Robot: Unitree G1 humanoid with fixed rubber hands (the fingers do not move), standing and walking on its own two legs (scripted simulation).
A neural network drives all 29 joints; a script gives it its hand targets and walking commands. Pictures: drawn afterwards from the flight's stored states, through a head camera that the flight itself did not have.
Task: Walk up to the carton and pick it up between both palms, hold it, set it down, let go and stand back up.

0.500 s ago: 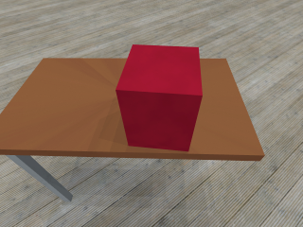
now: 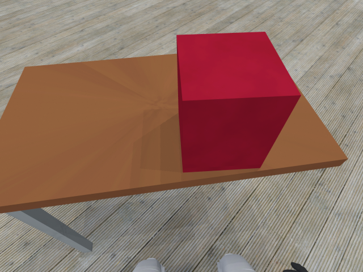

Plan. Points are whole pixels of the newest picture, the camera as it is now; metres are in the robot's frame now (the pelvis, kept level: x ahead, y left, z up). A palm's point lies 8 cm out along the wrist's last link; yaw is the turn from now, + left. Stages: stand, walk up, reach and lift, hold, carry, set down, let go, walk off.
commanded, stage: walk up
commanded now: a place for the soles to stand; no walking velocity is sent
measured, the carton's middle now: (221, 106) +0.47 -0.05 +0.09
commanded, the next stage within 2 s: none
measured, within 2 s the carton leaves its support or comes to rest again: neither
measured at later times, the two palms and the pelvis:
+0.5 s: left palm out of the picture +0.13 +0.25 -0.10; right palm out of the picture +0.00 -0.22 -0.11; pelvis +0.03 +0.02 +0.02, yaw -9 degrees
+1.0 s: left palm out of the picture +0.10 +0.27 -0.11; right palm out of the picture +0.00 -0.23 -0.11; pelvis +0.04 +0.02 +0.03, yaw -12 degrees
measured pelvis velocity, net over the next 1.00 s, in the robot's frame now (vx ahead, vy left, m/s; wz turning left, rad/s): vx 0.04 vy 0.02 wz -0.20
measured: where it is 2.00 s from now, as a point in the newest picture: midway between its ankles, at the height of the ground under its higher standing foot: outside the picture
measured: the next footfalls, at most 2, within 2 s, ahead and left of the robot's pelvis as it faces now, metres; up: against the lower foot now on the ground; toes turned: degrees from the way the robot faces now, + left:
right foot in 0.22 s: +0.05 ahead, -0.08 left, +0.00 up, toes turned -6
right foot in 1.34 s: +0.07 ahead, -0.23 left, +0.00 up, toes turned -11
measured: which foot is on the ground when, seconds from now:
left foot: down 0.00-1.00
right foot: up 0.00-0.20, down 0.22-1.00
